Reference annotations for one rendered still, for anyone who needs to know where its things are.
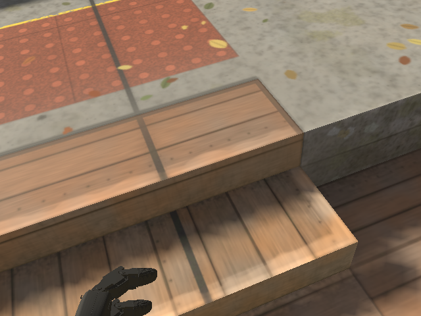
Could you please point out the stairs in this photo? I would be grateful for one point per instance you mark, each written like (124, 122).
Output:
(250, 235)

